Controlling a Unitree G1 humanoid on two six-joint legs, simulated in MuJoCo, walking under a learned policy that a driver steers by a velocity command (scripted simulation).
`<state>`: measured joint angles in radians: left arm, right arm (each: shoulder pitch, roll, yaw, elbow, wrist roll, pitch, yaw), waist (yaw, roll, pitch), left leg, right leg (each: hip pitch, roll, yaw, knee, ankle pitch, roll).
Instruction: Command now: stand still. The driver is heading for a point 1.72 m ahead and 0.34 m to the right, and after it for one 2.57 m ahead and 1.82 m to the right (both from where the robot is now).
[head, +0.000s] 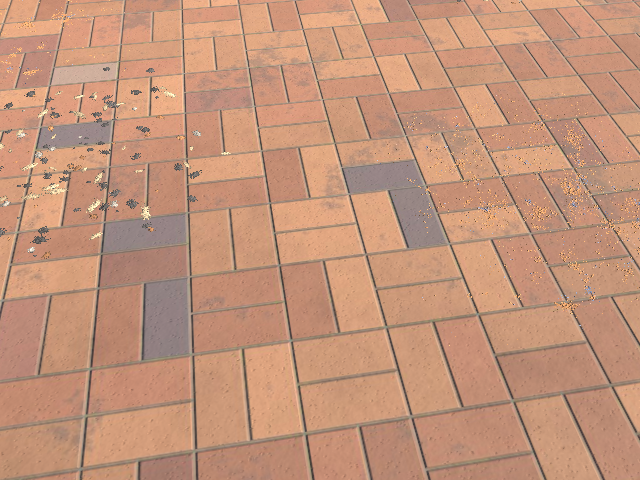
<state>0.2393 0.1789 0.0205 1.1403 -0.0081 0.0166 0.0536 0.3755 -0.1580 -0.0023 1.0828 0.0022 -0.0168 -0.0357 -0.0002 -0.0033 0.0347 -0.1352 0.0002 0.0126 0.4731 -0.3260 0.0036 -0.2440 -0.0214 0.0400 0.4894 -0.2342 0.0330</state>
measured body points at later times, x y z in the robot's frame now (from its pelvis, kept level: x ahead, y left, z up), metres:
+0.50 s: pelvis +0.00 +0.00 +0.00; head +0.01 +0.00 +0.45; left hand -0.01 +0.24 -0.16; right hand -0.04 -0.22 -0.16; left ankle -0.05 +0.12 -0.74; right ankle +0.02 -0.14 -0.74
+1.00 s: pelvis +0.01 -0.01 -0.01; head +0.01 -0.01 +0.44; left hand +0.00 +0.23 -0.16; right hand -0.05 -0.24 -0.16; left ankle -0.05 +0.11 -0.74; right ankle +0.00 -0.12 -0.72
